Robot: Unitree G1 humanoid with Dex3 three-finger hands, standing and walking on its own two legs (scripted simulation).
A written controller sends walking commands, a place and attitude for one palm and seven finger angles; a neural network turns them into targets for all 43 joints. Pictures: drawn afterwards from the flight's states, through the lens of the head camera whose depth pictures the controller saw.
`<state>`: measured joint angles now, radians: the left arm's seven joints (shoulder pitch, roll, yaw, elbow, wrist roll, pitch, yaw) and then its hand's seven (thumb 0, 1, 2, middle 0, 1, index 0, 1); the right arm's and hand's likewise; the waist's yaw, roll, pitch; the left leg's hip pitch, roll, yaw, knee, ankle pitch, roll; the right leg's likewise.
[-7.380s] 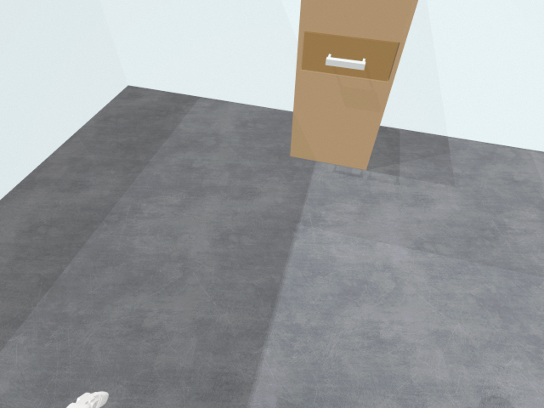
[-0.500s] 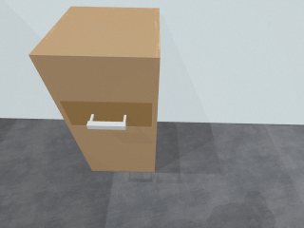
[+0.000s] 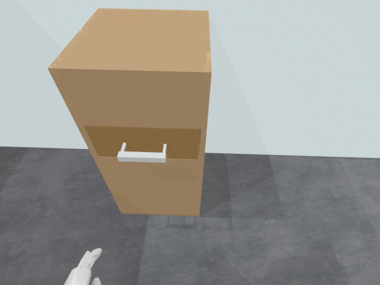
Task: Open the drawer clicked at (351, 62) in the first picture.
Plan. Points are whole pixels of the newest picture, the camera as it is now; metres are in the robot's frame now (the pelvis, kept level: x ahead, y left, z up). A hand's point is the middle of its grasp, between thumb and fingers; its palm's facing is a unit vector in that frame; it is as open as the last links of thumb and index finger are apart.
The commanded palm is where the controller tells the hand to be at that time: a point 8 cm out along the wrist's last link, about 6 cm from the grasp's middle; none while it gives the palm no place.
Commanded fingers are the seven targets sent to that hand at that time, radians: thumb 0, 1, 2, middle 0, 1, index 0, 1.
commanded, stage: raise the hand with hooked fingers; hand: left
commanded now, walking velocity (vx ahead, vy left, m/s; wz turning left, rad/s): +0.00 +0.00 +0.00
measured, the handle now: (143, 151) +0.56 +0.21 -0.16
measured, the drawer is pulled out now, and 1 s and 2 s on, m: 0.00 0.00 0.00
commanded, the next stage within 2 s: move the hooked fingers above the handle in 1.76 s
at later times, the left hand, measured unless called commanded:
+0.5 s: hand (96, 244) +0.20 +0.22 -0.03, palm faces +0.09 -0.04 -1.00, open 9.9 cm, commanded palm +0.18 +0.21 +0.02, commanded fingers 0.00 0.13 0.57 -0.25 -0.80 -0.25 -0.80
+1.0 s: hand (99, 200) +0.27 +0.22 +0.03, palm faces +0.08 -0.08 -0.99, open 12.8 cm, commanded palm +0.25 +0.22 +0.09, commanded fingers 0.00 -0.45 0.32 -0.30 -1.17 -0.30 -1.17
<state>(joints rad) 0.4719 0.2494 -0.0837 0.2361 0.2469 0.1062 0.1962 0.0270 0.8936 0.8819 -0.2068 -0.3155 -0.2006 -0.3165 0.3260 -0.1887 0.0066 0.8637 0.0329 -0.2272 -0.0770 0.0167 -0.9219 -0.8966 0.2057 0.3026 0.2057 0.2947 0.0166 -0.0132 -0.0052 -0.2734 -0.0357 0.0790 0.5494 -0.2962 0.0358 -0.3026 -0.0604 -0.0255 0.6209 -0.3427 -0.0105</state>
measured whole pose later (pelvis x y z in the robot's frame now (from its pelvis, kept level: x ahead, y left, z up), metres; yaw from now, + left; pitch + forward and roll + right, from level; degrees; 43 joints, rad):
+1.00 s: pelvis +0.01 -0.02 -0.01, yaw -1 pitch +7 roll +1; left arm 0.16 0.39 -0.05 0.02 0.99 0.06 0.31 0.00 -0.23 0.41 -0.30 -1.02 -0.30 -1.03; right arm 0.13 -0.26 -0.05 0.61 -0.02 0.08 -0.02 0.01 -0.91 -0.90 0.20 0.30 0.20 0.29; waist 0.07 0.06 -0.06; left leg -0.44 0.01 0.05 0.69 -0.37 0.00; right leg -0.45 -0.01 -0.03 0.72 -0.39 -0.02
